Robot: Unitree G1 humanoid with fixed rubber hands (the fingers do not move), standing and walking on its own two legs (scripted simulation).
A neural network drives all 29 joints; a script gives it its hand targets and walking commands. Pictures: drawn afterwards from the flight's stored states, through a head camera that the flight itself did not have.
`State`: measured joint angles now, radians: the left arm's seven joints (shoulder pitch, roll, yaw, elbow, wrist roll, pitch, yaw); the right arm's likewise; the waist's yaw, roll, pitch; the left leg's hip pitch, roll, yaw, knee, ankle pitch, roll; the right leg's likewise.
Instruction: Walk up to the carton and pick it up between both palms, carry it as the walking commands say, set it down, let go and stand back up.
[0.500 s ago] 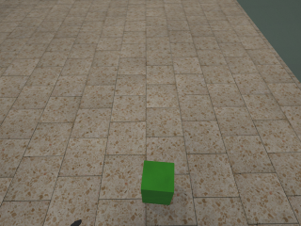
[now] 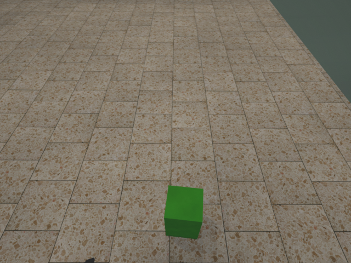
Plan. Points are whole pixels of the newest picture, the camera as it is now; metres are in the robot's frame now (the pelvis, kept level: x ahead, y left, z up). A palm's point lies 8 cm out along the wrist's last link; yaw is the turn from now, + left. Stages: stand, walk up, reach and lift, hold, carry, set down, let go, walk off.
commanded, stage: walk up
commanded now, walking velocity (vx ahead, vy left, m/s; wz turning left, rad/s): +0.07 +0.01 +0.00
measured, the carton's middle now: (183, 213) +0.43 -0.01 -0.62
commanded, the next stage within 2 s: stand in 0.38 s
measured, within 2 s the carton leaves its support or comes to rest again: neither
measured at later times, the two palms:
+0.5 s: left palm out of the picture +0.07 +0.25 -0.13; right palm out of the picture +0.08 -0.23 -0.13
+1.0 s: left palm out of the picture +0.06 +0.24 -0.13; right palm out of the picture +0.08 -0.24 -0.13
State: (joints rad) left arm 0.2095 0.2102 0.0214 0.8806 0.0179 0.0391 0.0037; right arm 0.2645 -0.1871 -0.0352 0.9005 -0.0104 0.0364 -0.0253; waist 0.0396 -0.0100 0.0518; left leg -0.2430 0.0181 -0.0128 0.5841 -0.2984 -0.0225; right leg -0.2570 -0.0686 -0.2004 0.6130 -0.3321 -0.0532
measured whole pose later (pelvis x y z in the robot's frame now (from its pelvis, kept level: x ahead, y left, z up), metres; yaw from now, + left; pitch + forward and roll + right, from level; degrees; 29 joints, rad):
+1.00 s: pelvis +0.02 +0.00 +0.00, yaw +0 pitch -3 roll +0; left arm 0.26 0.21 0.02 0.88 0.01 0.03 0.00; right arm 0.26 -0.18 -0.04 0.91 -0.01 0.01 -0.02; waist 0.04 -0.02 0.05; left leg -0.22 0.02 -0.01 0.58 -0.32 -0.02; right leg -0.22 -0.07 -0.20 0.60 -0.33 -0.04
